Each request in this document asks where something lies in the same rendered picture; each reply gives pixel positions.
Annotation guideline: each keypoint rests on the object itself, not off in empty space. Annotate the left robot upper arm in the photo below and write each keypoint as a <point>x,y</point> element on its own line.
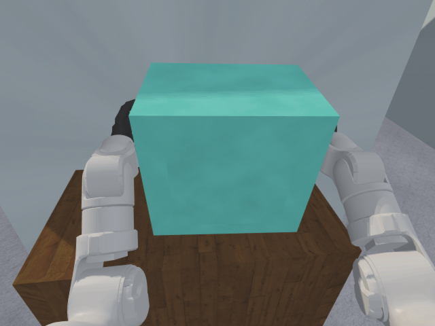
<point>108,296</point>

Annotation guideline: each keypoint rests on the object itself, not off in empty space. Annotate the robot right forearm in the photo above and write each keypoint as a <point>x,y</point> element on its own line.
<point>375,219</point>

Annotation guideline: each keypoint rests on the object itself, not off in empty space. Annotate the pedestal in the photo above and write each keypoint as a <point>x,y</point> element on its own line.
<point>248,279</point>

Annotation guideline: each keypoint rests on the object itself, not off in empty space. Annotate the robot left forearm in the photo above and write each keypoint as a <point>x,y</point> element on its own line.
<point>107,203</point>

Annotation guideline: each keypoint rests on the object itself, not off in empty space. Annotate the carton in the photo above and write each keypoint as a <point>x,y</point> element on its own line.
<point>229,148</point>

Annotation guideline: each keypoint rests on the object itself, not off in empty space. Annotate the right robot upper arm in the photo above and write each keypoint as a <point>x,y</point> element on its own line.
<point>396,288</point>

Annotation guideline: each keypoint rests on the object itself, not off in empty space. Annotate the left robot hand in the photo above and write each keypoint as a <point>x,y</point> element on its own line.
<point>122,124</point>

